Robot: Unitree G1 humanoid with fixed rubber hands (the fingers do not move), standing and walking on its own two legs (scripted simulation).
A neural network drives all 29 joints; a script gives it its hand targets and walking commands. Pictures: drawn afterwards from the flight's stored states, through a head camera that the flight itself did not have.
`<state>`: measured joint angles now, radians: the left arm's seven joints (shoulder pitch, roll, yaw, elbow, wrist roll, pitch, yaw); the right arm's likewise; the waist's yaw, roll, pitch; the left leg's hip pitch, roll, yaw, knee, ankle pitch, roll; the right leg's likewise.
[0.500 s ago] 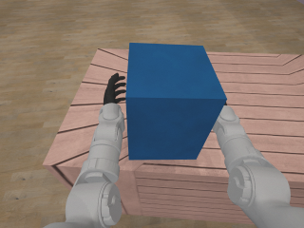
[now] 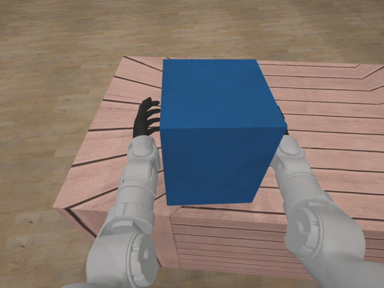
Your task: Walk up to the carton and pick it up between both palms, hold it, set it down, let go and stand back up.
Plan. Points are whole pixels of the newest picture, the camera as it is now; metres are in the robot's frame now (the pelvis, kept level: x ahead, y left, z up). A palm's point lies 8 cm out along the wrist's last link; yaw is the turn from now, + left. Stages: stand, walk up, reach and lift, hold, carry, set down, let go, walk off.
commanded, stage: set down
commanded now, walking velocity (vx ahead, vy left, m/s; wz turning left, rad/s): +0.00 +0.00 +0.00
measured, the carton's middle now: (209, 134) +0.42 -0.01 +0.07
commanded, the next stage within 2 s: none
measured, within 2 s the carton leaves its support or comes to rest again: rests again in 1.56 s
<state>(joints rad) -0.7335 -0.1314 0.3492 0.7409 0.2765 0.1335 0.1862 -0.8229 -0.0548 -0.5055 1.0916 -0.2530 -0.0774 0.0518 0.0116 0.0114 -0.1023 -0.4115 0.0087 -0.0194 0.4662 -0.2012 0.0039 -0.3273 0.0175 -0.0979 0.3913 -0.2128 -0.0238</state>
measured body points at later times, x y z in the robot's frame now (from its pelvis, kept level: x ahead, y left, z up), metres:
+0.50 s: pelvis +0.01 +0.00 +0.00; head +0.05 +0.00 +0.45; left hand +0.42 +0.14 +0.06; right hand +0.43 -0.16 +0.06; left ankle +0.01 +0.11 -0.74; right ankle -0.02 -0.10 -0.74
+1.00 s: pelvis +0.01 +0.00 +0.00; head +0.06 +0.00 +0.45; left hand +0.41 +0.14 +0.05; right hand +0.43 -0.16 +0.04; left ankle +0.01 +0.11 -0.74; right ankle -0.02 -0.10 -0.74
